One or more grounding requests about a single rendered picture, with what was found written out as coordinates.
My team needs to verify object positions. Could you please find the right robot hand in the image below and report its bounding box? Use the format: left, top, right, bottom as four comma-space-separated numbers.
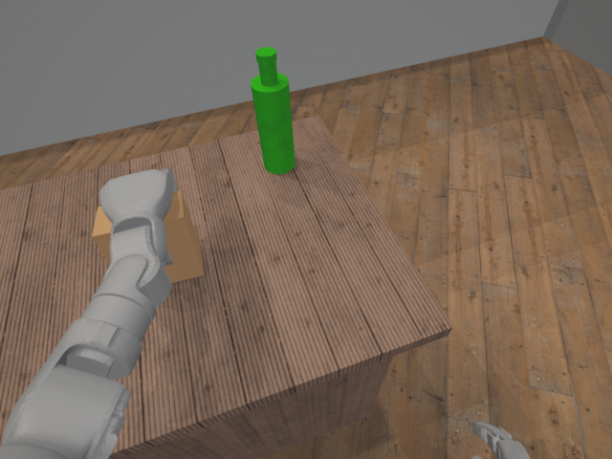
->
472, 422, 531, 459

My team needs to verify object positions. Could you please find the robot left forearm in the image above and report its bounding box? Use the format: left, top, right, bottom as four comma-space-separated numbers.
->
3, 212, 171, 445

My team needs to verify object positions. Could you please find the left robot hand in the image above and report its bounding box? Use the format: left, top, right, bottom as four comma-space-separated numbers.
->
99, 168, 178, 266

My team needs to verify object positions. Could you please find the table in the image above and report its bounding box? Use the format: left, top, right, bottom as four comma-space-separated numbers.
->
0, 116, 453, 459

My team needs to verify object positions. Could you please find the robot left upper arm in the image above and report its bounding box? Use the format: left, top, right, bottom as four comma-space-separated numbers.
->
0, 363, 131, 459

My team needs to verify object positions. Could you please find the sponge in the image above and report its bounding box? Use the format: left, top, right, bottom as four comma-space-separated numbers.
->
92, 190, 204, 283

